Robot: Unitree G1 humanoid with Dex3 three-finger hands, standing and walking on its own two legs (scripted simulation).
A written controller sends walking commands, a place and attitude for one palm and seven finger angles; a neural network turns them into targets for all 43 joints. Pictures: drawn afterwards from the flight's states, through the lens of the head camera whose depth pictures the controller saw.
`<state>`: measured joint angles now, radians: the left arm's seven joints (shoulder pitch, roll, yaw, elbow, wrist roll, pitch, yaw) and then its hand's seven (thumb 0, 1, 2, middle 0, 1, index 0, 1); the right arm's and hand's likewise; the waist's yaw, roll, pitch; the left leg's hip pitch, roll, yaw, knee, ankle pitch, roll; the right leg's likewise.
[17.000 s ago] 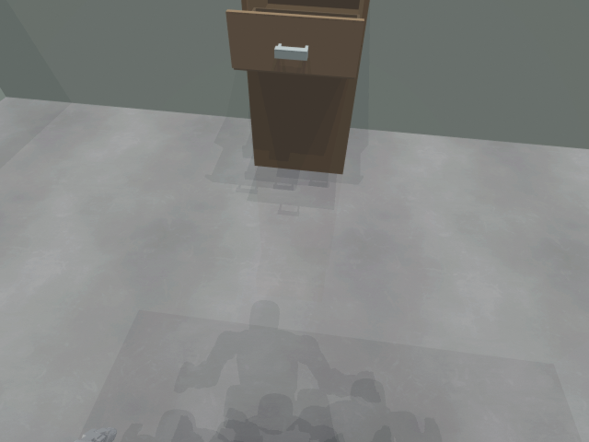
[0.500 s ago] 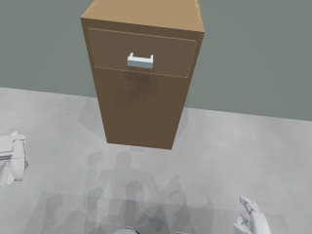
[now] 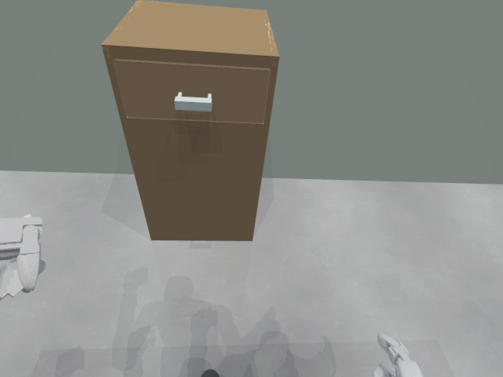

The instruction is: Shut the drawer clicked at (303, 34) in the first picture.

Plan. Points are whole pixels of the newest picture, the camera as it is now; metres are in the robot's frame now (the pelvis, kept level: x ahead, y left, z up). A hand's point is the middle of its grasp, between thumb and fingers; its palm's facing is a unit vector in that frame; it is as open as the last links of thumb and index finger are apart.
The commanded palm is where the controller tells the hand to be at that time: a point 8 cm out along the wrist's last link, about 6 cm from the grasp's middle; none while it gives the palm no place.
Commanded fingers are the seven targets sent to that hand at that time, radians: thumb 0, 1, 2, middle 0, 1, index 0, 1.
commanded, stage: stop stepping back and stand still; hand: left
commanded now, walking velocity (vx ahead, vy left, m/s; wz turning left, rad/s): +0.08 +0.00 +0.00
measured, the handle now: (194, 99) +0.86 +0.15 +0.01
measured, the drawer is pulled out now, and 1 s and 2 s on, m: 0.00 0.00 0.00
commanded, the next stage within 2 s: let the arm hang, fingers relaxed in 0.74 s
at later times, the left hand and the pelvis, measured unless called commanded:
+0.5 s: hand out of the picture +0.13 +0.26 +0.19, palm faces +0.40 -0.82 -0.42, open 3.2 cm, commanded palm +0.09 +0.29 +0.19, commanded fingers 0.00 0.90 0.90 -1.40 -1.60 -1.40 -1.60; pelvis -0.04 +0.02 +0.01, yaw -1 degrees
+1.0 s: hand out of the picture +0.14 +0.28 -0.05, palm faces +0.11 -0.90 -0.42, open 3.1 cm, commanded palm none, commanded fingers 0.00 0.90 0.90 -1.04 -1.21 -1.04 -1.21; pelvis -0.04 +0.04 +0.00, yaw +1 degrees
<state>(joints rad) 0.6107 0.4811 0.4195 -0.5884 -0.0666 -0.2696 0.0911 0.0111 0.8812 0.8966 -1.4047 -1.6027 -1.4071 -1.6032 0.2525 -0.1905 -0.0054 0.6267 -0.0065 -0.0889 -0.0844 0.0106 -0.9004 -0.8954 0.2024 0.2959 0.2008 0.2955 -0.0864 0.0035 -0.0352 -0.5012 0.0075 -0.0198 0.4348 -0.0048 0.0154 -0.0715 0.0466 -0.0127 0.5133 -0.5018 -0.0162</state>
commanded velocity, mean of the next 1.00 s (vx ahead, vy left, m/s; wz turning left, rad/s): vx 0.06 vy -0.01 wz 0.00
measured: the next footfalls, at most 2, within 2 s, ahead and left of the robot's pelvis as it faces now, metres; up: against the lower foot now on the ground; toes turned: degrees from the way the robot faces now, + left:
left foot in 0.14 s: +0.14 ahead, +0.09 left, +0.00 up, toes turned -3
left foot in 0.54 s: +0.05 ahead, +0.14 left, +0.00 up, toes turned +1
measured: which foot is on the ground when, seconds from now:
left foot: down 0.00-0.02, up 0.04-0.12, down 0.14-0.32, up 0.34-0.52, down 0.54-1.00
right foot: down 0.00-1.00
